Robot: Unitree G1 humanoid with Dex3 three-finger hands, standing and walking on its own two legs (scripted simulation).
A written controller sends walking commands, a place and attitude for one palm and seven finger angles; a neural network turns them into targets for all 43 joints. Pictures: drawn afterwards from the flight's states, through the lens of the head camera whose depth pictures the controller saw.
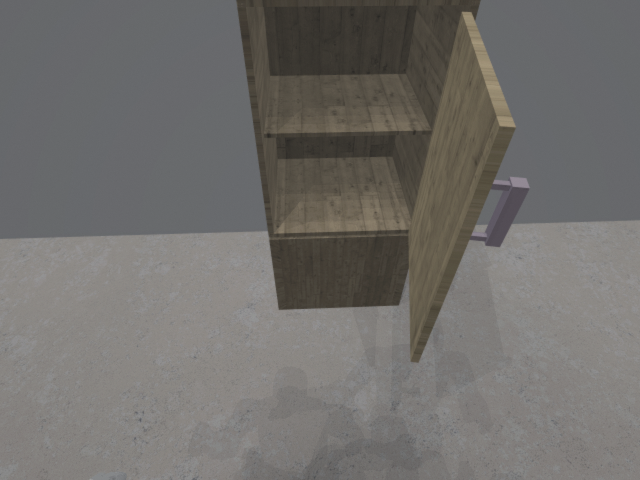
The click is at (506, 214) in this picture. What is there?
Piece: cupboard door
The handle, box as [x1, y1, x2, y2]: [470, 177, 529, 246]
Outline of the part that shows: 525,178 509,177 507,181 494,180 491,188 502,189 503,192 485,232 473,232 470,239 483,240 485,242 485,245 500,245 529,188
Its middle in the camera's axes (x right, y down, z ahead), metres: +0.26 -0.04 +0.59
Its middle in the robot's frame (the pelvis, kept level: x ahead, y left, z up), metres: +0.49 -0.23 +0.08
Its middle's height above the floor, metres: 0.85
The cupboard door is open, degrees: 79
